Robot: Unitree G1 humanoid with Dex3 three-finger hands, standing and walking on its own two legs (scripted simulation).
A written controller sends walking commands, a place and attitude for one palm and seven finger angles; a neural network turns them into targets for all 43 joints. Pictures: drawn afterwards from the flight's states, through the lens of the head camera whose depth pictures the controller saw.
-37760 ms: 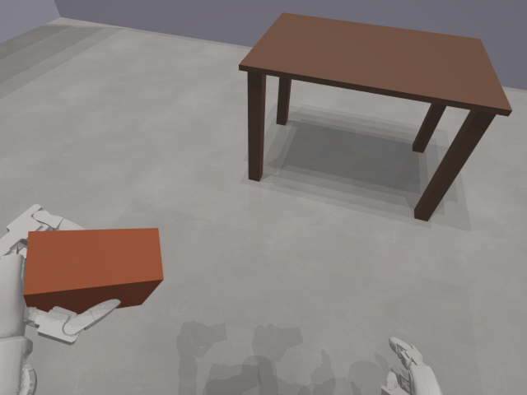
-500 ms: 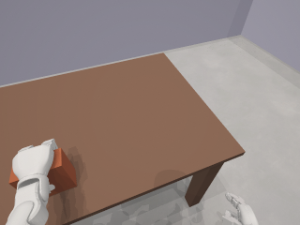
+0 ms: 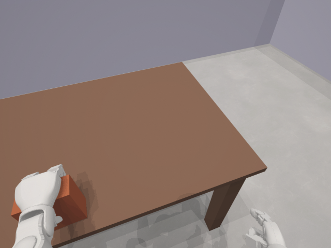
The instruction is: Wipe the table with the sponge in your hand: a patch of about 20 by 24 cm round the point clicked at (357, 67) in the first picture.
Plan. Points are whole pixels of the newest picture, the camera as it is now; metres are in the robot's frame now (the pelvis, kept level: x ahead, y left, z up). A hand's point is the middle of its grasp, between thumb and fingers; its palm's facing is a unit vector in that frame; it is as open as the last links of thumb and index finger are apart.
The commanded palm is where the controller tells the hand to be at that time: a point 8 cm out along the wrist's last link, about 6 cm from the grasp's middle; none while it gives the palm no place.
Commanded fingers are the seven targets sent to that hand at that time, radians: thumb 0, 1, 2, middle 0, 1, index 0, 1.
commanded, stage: lift the sponge slowly off the table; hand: left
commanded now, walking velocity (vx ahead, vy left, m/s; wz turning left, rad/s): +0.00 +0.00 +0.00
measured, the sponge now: (57, 209) +0.20 +0.32 -0.05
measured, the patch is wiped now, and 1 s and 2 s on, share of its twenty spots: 0.95 0.95 0.95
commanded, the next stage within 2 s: bring the sponge back beside the body in 1.94 s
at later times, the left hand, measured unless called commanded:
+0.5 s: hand (46, 202) +0.20 +0.32 +0.01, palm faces -0.08 -0.10 -0.99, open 10.4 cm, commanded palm +0.18 +0.31 +0.08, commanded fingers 0.00 0.10 1.30 -1.20 -1.60 -1.20 -1.60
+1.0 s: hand (42, 197) +0.20 +0.31 +0.04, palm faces -0.05 -0.10 -0.99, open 10.4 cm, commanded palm +0.17 +0.31 +0.11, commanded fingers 0.00 0.10 1.30 -1.20 -1.60 -1.20 -1.60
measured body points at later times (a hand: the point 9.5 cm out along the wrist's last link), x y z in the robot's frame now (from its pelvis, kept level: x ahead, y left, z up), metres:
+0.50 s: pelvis +0.00 +0.00 +0.01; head +0.00 -0.01 +0.46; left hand +0.20 +0.32 +0.06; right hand +0.21 -0.22 -0.09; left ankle +0.00 +0.10 -0.72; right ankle -0.02 -0.12 -0.72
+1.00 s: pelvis -0.01 +0.00 +0.01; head -0.02 -0.02 +0.46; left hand +0.20 +0.31 +0.10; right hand +0.23 -0.20 -0.07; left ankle +0.00 +0.10 -0.72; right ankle -0.02 -0.12 -0.72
